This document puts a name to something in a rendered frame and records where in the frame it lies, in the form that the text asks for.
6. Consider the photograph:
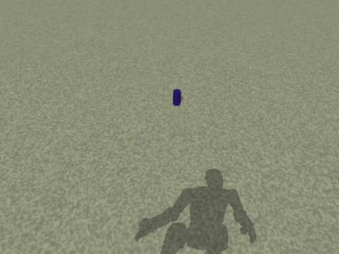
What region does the can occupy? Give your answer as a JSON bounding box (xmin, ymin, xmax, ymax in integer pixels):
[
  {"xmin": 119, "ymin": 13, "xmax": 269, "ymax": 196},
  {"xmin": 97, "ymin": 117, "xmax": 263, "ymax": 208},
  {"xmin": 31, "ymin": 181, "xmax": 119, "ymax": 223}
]
[{"xmin": 173, "ymin": 89, "xmax": 181, "ymax": 106}]

